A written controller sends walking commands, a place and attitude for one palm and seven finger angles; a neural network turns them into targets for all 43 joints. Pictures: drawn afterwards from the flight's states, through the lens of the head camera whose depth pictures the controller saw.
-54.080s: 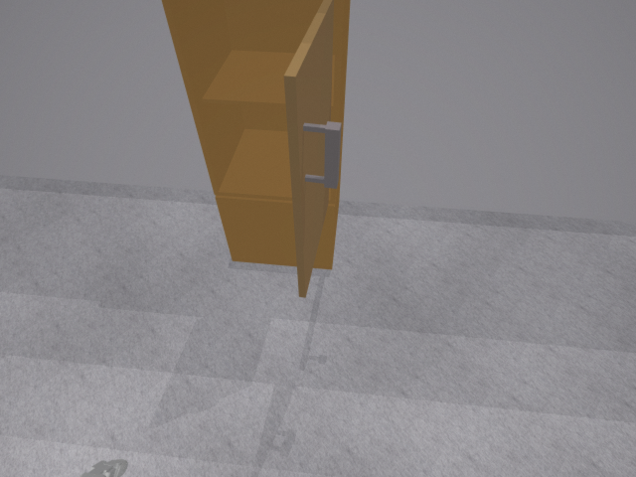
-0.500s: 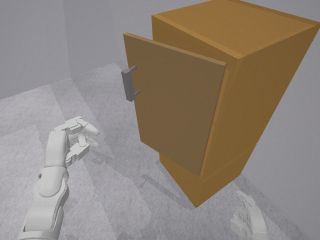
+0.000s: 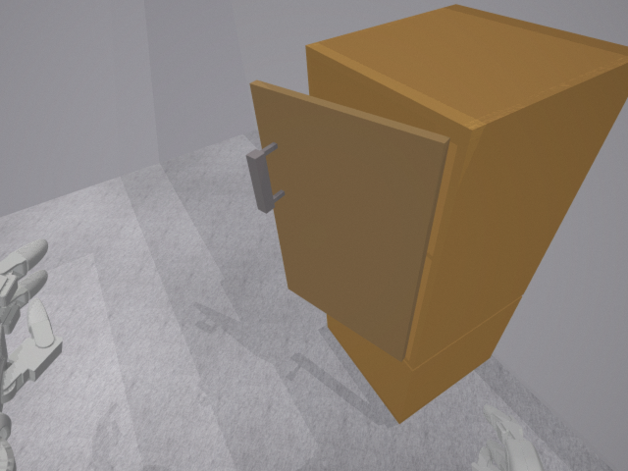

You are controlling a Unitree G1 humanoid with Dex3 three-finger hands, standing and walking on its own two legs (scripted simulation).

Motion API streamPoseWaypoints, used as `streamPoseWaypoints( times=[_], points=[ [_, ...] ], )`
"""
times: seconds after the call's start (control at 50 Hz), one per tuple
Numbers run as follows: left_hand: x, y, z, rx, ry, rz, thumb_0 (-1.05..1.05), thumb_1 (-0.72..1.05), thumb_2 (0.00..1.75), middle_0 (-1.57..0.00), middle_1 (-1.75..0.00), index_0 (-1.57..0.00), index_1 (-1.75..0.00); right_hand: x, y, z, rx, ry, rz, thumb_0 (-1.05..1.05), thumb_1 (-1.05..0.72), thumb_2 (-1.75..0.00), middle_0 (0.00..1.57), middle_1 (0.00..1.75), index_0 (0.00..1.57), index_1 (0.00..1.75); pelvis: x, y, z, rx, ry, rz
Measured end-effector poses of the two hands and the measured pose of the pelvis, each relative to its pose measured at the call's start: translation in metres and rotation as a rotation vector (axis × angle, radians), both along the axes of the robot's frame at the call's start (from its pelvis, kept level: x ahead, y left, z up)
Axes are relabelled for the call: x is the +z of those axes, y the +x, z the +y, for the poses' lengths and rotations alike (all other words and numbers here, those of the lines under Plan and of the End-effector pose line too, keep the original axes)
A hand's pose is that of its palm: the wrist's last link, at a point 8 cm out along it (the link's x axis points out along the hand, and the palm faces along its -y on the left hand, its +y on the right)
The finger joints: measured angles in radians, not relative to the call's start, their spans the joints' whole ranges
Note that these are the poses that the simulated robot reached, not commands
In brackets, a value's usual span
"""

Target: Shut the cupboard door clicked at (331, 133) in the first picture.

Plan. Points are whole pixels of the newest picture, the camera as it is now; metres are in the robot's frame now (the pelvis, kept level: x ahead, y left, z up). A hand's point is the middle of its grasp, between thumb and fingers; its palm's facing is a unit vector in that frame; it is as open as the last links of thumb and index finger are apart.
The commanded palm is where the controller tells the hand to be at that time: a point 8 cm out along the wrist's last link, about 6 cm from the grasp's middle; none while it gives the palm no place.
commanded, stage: draw the hand back to the body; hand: left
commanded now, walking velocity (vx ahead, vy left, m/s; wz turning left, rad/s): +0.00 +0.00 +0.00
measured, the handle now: (268, 177) +0.62 +0.18 +0.04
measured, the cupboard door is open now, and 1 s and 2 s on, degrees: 19 19 19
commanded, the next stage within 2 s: step back with the hand held close in 0.28 s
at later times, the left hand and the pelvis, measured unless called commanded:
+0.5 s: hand (66, 328) +0.20 +0.28 +0.16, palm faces +0.47 -0.76 -0.46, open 7.4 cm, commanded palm +0.14 +0.30 +0.18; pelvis +0.00 +0.00 +0.00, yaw +0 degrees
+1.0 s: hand out of the picture +0.11 +0.29 +0.16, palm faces +0.42 -0.75 -0.50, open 7.4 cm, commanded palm +0.05 +0.32 +0.18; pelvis -0.09 +0.02 -0.01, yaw +0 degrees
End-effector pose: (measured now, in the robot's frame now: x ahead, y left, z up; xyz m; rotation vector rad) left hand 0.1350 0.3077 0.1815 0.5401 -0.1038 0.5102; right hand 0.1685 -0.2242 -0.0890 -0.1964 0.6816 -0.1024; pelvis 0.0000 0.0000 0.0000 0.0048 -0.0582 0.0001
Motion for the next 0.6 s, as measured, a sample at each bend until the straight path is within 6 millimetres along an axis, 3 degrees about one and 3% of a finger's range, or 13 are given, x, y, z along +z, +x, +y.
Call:
streamPoseWaypoints(
  times=[0.16, 0.34, 0.6],
  points=[
    [-0.012, 0.009, -0.007, -0.011, -0.056, 0.001, 0.01, 0.89, 0.90, -0.24, -0.32, -0.23, -0.33, 0.005, 0.007, -0.002, 0.003, -0.013, -0.028, 0.02, -0.90, -0.90, 0.20, 0.30, 0.20, 0.30, 0.000, -0.001, -0.002, 0.000, 0.002, -0.001],
    [-0.005, 0.015, -0.010, -0.057, -0.031, -0.017, 0.01, 0.89, 0.90, -0.22, -0.30, -0.22, -0.31, 0.012, 0.010, 0.003, -0.005, 0.003, -0.059, 0.02, -0.90, -0.90, 0.20, 0.30, 0.20, 0.30, 0.000, 0.001, -0.002, -0.009, 0.000, -0.001],
    [-0.003, 0.017, 0.004, -0.096, 0.038, 0.033, 0.01, 0.89, 0.90, -0.22, -0.30, -0.21, -0.30, 0.002, -0.009, 0.000, -0.054, -0.010, 0.049, 0.02, -0.90, -0.90, 0.20, 0.30, 0.20, 0.30, -0.001, -0.011, 0.013, -0.005, -0.011, 0.063]
  ],
)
